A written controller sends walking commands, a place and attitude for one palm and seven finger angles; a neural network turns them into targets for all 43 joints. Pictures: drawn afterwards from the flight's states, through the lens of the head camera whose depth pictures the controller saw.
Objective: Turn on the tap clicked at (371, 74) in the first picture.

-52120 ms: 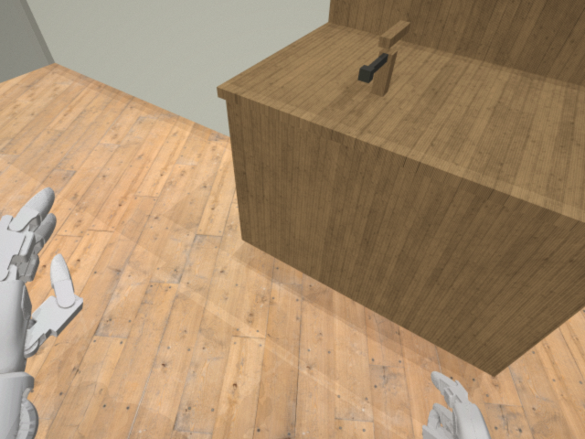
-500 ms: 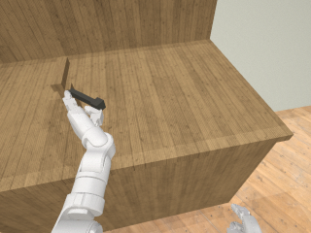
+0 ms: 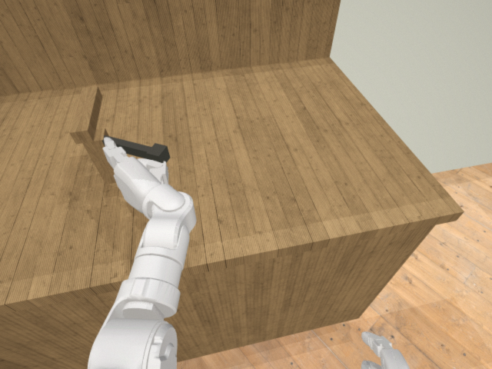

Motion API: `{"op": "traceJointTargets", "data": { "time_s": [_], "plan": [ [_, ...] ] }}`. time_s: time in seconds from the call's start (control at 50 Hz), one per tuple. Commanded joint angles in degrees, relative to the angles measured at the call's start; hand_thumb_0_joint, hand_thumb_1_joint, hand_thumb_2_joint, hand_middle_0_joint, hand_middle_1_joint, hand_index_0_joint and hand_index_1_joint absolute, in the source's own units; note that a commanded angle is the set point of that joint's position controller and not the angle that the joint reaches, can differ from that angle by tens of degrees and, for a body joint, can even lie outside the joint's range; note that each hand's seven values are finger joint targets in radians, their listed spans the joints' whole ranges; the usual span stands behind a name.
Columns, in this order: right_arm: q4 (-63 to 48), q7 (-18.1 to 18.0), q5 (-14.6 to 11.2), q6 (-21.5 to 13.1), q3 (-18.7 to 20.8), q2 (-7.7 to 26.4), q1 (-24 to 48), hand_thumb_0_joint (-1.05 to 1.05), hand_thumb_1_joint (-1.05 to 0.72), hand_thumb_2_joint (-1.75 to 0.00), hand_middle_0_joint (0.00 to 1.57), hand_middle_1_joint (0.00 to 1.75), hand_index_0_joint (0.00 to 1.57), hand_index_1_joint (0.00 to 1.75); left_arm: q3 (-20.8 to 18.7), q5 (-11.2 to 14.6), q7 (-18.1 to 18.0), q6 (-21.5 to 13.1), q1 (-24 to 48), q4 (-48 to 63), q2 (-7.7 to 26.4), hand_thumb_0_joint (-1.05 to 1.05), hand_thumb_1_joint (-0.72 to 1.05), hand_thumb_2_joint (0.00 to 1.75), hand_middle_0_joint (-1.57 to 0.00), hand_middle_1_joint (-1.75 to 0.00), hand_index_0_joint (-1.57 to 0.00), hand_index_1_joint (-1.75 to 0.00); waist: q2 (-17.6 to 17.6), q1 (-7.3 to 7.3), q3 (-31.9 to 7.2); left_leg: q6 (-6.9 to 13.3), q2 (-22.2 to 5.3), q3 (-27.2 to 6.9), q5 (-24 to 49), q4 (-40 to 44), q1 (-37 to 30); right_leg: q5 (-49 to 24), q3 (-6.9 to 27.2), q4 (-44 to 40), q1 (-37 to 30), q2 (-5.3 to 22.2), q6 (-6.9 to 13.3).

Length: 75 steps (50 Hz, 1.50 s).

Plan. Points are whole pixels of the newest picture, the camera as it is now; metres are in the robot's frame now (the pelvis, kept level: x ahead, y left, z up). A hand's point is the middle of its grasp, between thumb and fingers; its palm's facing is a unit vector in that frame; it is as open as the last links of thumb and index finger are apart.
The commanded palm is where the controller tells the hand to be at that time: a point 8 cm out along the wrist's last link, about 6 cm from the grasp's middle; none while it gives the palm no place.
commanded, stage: push the lever round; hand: left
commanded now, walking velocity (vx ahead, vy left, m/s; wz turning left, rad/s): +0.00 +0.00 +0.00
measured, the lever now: (158, 155) +0.44 +0.19 +0.12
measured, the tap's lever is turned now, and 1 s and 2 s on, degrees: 58 74 75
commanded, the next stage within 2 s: lift the hand up off the lever in 0.56 s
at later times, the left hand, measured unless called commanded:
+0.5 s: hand (168, 158) +0.43 +0.17 +0.12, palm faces +0.78 -0.62 -0.12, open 7.9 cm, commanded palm +0.38 +0.18 +0.11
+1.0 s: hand (170, 151) +0.45 +0.17 +0.12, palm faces +0.78 -0.62 -0.10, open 7.8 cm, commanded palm +0.39 +0.19 +0.13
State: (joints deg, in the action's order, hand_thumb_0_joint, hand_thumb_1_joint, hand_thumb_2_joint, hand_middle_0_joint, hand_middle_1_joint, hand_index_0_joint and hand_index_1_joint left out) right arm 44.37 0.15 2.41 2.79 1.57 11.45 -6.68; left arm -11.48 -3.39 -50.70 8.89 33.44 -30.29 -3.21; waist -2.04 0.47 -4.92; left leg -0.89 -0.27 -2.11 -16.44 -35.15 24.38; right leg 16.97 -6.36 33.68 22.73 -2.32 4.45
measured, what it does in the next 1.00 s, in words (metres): stands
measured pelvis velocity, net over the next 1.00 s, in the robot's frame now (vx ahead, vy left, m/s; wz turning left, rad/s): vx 0.00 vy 0.00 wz -0.02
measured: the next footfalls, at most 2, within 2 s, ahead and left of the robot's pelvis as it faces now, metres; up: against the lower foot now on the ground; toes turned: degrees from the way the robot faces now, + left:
none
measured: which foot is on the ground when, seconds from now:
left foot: down 0.00-1.00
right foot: down 0.00-1.00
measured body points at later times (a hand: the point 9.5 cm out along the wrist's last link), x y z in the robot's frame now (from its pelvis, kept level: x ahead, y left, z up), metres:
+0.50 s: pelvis -0.01 +0.00 +0.00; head +0.02 -0.01 +0.45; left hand +0.39 +0.20 +0.13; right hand +0.12 -0.24 -0.13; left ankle +0.01 +0.13 -0.73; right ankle +0.00 -0.07 -0.73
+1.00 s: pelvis +0.00 +0.00 +0.00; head +0.03 -0.01 +0.45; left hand +0.40 +0.20 +0.13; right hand +0.10 -0.24 -0.14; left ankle +0.01 +0.13 -0.73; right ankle +0.00 -0.07 -0.73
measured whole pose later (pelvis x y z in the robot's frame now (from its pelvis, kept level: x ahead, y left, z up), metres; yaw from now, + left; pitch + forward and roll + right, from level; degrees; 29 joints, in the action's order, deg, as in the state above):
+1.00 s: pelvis +0.00 +0.00 +0.00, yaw -1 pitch +9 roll +0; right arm 45.5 1.9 3.7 0.9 2.4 11.8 -11.5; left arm -18.3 -5.2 -52.7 6.4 43.3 -40.8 -0.5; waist -1.9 -2.2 -6.2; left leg -0.6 -0.5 -1.0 -16.9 -36.9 28.6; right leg 17.1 -5.3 35.6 27.4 -2.4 4.2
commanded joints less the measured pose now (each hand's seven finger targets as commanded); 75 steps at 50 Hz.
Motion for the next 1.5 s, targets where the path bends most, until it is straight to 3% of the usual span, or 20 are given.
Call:
{"op": "traceJointTargets", "data": {
  "time_s": [0.0, 0.18, 0.26, 0.3, 0.36, 0.52, 0.56, 0.62, 0.66, 0.7, 0.76, 0.8, 0.86, 0.9, 0.96, 1.24, 1.26, 1.34, 1.36, 1.48],
  "plan": [
    [-7.0, -0.2, 0.5, -2.8, 1.9, 6.3, 5.1, 0.0, -0.9, -0.9, 0.2, 0.3, 0.2, 0.3, 2.1, -2.7, -1.3, -3.3, 28.0, 9.5, 5.1, 0.0, 0.9, 0.9, -0.15, -0.15, -0.15, -0.15, 4.3, -1.62, -16.6, 1.6, 0.1, 1.3, 11.4, 1.1, -5.7, -10.8, 4.1, -6.0, -6.0, 3.5, -3.2],
    [-7.0, -0.3, 0.7, -2.5, 2.0, 6.6, 3.3, 0.0, -0.9, -0.9, 0.2, 0.3, 0.2, 0.3, -1.1, -3.4, -1.6, -4.5, 30.1, 7.3, 8.3, 0.0, 0.9, 0.9, -0.15, -0.15, -0.15, -0.15, 5.0, -1.69, -19.8, 1.7, 0.4, 1.7, 12.0, 0.6, -4.0, -14.3, 4.7, -4.7, -7.7, 3.8, -3.7],
    [-6.4, -0.5, 0.7, -2.5, 2.3, 7.0, 2.8, 0.0, -0.9, -0.9, 0.2, 0.3, 0.2, 0.3, -3.9, -3.2, -1.6, -4.6, 29.5, 4.6, 10.8, 0.0, 0.9, 0.9, -0.15, -0.15, -0.15, -0.15, 6.4, -1.7, -17.9, 1.9, 0.4, 1.7, 10.0, 0.6, -2.3, -12.7, 5.0, -5.6, -7.3, 3.8, -3.9],
    [-6.5, -0.4, 0.6, -2.8, 2.1, 6.6, 2.9, 0.0, -0.9, -0.9, 0.2, 0.3, 0.2, 0.3, -0.6, -3.3, -1.4, -5.0, 32.9, 4.2, 8.1, 0.0, 0.9, 0.9, -0.15, -0.15, -0.15, -0.15, 6.1, -2.77, -17.0, 2.0, 0.4, 1.8, 8.6, 0.8, -2.4, -10.4, 5.1, -5.8, -5.9, 3.9, -4.0],
    [-5.6, -0.6, 0.8, -3.1, 2.2, 7.0, 2.2, 0.0, -0.9, -0.9, 0.2, 0.3, 0.2, 0.3, -3.2, -3.7, -2.0, -5.5, 34.6, 2.1, 10.7, 0.0, 0.9, 0.9, -0.15, -0.15, -0.15, -0.15, 5.4, -2.7, -16.9, 2.1, 0.5, 1.7, 6.7, 1.0, -2.0, -6.7, 5.3, -6.5, -4.9, 3.5, -3.7],
    [-5.6, 0.2, 1.1, -3.5, 2.4, 7.0, 0.1, 0.0, -0.9, -0.9, 0.2, 0.3, 0.2, 0.3, -2.8, -3.8, -2.3, -6.5, 35.8, -1.2, 9.4, 0.0, 0.9, 0.9, -0.15, -0.15, -0.15, -0.15, 6.2, -3.47, -18.6, 2.0, 0.5, 2.0, 8.6, 0.1, -1.4, -10.4, 4.8, -4.9, -4.7, 3.5, -4.0],
    [-5.3, -0.1, 1.2, -3.4, 2.6, 7.5, -0.3, 0.0, -0.9, -0.9, 0.2, 0.3, 0.2, 0.3, -6.7, -3.9, -2.5, -6.8, 35.9, -1.5, 13.4, 0.0, 0.9, 0.9, -0.15, -0.15, -0.15, -0.15, 6.2, -2.82, -19.2, 2.1, 0.6, 1.9, 8.4, 0.2, -0.4, -10.7, 5.2, -4.8, -5.7, 3.4, -4.0],
    [-5.3, 0.3, 1.2, -3.5, 2.5, 7.2, -0.9, 0.0, -0.9, -0.9, 0.2, 0.3, 0.2, 0.3, -3.3, -4.4, -2.3, -7.1, 39.2, -2.1, 10.5, 0.0, 0.9, 0.9, -0.15, -0.15, -0.15, -0.15, 5.5, -4.24, -18.9, 2.0, 0.4, 2.1, 8.5, -0.1, -0.9, -10.0, 4.8, -4.4, -4.0, 3.3, -3.9],
    [-5.1, 0.4, 1.5, -3.7, 2.8, 7.6, -1.4, 0.0, -0.9, -0.9, 0.2, 0.3, 0.2, 0.3, -5.9, -4.5, -2.6, -7.2, 37.4, -2.9, 12.4, 0.0, 0.9, 0.9, -0.15, -0.15, -0.15, -0.15, 4.8, -3.27, -19.6, 2.1, 0.6, 2.0, 9.2, -0.1, -1.0, -10.6, 4.6, -4.2, -4.2, 2.9, -3.7],
    [-5.7, 0.8, 1.5, -3.8, 2.7, 7.2, -1.6, 0.0, -0.9, -0.9, 0.2, 0.3, 0.2, 0.3, -2.9, -4.5, -2.4, -7.4, 38.5, -1.5, 9.4, 0.0, 0.9, 0.9, -0.15, -0.15, -0.15, -0.15, 3.9, -3.74, -20.7, 1.8, 0.5, 2.1, 10.7, -0.2, -2.2, -11.8, 4.2, -3.3, -4.2, 2.8, -3.5],
    [-5.6, 0.8, 1.6, -3.8, 3.1, 7.7, -2.0, 0.0, -0.9, -0.9, 0.2, 0.3, 0.2, 0.3, -6.6, -4.3, -2.6, -7.3, 36.4, -0.5, 12.9, 0.0, 0.9, 0.9, -0.15, -0.15, -0.15, -0.15, 4.2, -2.75, -22.1, 1.9, 0.4, 2.1, 12.1, -0.3, -2.3, -13.8, 4.2, -3.2, -5.8, 2.6, -3.4],
    [-6.0, 1.1, 1.5, -3.9, 2.8, 7.4, -1.9, 0.0, -0.9, -0.9, 0.2, 0.3, 0.2, 0.3, -3.2, -4.3, -2.4, -7.1, 38.4, 1.1, 9.8, 0.0, 0.9, 0.9, -0.15, -0.15, -0.15, -0.15, 3.9, -3.66, -21.8, 1.8, 0.4, 2.3, 12.7, -0.4, -3.1, -14.5, 4.1, -3.1, -5.3, 2.7, -3.6],
    [-5.8, 1.0, 1.5, -4.1, 3.0, 7.8, -1.7, 0.0, -0.9, -0.9, 0.2, 0.3, 0.2, 0.3, -5.6, -4.1, -2.5, -6.5, 36.3, 1.6, 12.1, 0.0, 0.9, 0.9, -0.15, -0.15, -0.15, -0.15, 4.9, -2.72, -21.3, 1.8, 0.4, 2.1, 12.3, 0.2, -2.8, -13.6, 4.0, -3.6, -6.1, 2.4, -3.4],
    [-6.0, 1.2, 1.4, -4.2, 2.8, 7.3, -1.2, 0.0, -0.9, -0.9, 0.2, 0.3, 0.2, 0.3, -2.9, -4.1, -2.2, -6.1, 38.3, 2.2, 9.7, 0.0, 0.9, 0.9, -0.15, -0.15, -0.15, -0.15, 4.2, -3.53, -20.0, 1.7, 0.3, 2.3, 11.7, 0.4, -3.2, -12.3, 3.9, -3.8, -5.1, 2.5, -3.4],
    [-5.6, 0.9, 1.5, -4.4, 2.9, 7.7, -1.2, 0.0, -0.9, -0.9, 0.2, 0.3, 0.2, 0.3, -6.6, -4.0, -2.6, -5.6, 37.0, 2.3, 13.4, 0.0, 0.9, 0.9, -0.15, -0.15, -0.15, -0.15, 4.6, -2.52, -20.7, 1.9, 0.5, 2.2, 11.3, 0.7, -2.9, -12.1, 4.1, -4.3, -6.3, 2.5, -3.5],
    [-7.1, 1.1, 0.8, -4.1, 2.5, 7.0, 1.0, 0.0, -0.9, -0.9, 0.2, 0.3, 0.2, 0.3, 0.0, -2.6, -0.8, -1.2, 32.4, 9.8, 6.7, 0.0, 0.9, 0.9, -0.15, -0.15, -0.15, -0.15, 4.6, -2.15, -19.7, 1.2, 0.1, 2.7, 17.6, 1.8, -7.8, -19.5, 3.4, -4.8, -9.2, 2.9, -3.2],
    [-6.8, 0.9, 0.7, -3.9, 2.7, 7.2, 1.3, 0.0, -0.9, -0.9, 0.2, 0.3, 0.2, 0.3, -2.3, -2.5, -0.9, -0.9, 31.2, 9.5, 9.0, 0.0, 0.9, 0.9, -0.15, -0.15, -0.15, -0.15, 5.0, -1.41, -18.9, 1.2, 0.2, 2.2, 17.1, 2.3, -7.3, -18.3, 3.2, -5.1, -9.4, 2.6, -3.0],
    [-6.6, 0.9, 0.7, -4.2, 2.3, 6.7, 2.5, 0.0, -0.9, -0.9, 0.2, 0.3, 0.2, 0.3, 0.3, -2.6, -1.1, -0.1, 34.5, 11.0, 6.9, 0.0, 0.9, 0.9, -0.15, -0.15, -0.15, -0.15, 4.7, -2.02, -18.1, 1.1, 0.2, 2.4, 15.7, 2.6, -7.8, -15.9, 3.4, -5.8, -8.4, 2.8, -3.2],
    [-6.2, 0.4, 0.7, -4.1, 2.5, 6.9, 2.6, 0.0, -0.9, -0.9, 0.2, 0.3, 0.2, 0.3, -2.1, -2.8, -1.2, 0.0, 34.7, 10.8, 9.7, 0.0, 0.9, 0.9, -0.15, -0.15, -0.15, -0.15, 4.6, -1.59, -18.2, 1.1, 0.3, 2.2, 15.3, 2.9, -7.9, -14.9, 3.4, -6.0, -8.8, 2.6, -3.0],
    [-6.4, 0.6, 0.9, -4.5, 2.0, 6.3, 3.4, 0.0, -0.9, -0.9, 0.2, 0.3, 0.2, 0.3, 1.1, -3.4, -1.4, 0.9, 36.7, 11.8, 6.5, 0.0, 0.9, 0.9, -0.15, -0.15, -0.15, -0.15, 3.1, -1.61, -20.1, 0.8, 0.3, 2.1, 16.7, 2.9, -9.6, -15.1, 3.2, -5.5, -8.6, 2.6, -2.8]
  ]
}}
